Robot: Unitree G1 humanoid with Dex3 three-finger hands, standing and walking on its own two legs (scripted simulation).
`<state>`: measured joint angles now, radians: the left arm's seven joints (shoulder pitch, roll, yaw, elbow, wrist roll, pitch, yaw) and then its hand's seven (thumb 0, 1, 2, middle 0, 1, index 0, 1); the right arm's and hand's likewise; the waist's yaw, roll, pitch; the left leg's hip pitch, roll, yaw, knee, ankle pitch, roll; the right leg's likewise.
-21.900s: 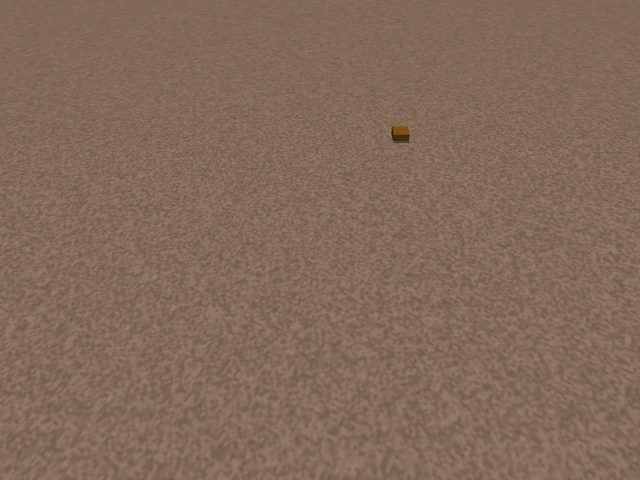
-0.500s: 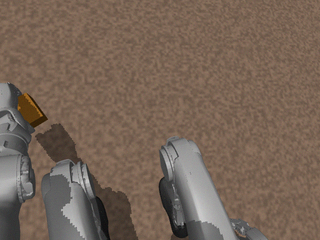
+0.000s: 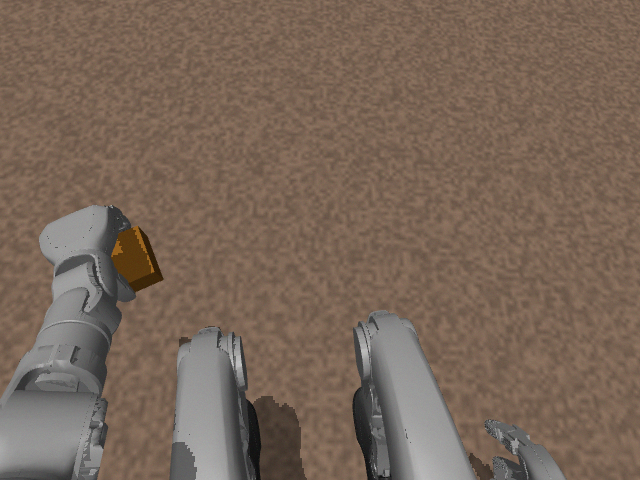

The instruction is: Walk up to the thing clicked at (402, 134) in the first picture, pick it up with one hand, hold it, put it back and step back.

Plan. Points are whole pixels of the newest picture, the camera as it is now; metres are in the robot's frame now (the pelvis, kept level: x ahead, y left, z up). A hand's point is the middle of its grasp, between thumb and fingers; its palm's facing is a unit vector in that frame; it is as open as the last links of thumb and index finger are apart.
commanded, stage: lift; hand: left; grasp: from above
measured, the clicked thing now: (122, 264) +0.43 +0.28 -0.14
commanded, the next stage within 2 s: hold in 1.04 s
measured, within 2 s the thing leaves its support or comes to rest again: neither
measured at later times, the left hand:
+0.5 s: hand (7, 222) +0.38 +0.26 +0.12, palm faces -0.37 -0.21 -0.90, open 10.3 cm
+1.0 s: hand out of the picture +0.40 +0.25 +0.22, palm faces -0.37 -0.22 -0.90, open 10.3 cm
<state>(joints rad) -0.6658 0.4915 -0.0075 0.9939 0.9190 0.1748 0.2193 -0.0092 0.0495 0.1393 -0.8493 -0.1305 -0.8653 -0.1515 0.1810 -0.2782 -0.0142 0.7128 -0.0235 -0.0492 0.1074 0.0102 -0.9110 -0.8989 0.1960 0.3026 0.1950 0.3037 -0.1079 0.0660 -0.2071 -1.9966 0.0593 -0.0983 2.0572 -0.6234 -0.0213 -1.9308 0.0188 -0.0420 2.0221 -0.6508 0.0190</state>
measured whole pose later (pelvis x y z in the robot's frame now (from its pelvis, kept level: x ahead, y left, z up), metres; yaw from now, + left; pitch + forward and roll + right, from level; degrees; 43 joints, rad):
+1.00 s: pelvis +0.08 +0.00 +0.29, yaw +4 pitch +11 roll -1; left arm -0.42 0.30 -0.20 0.89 0.83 0.35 0.19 -0.01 0.05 0.19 -0.80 -0.20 -0.81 -0.23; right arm 0.28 -0.24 -0.01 0.78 0.05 -0.08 -0.06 0.01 -0.89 -0.89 0.20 0.30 0.20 0.30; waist -0.07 0.05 -0.09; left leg -0.67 0.05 0.01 0.87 -0.38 -0.02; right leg -0.64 -0.01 0.00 0.86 -0.40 0.02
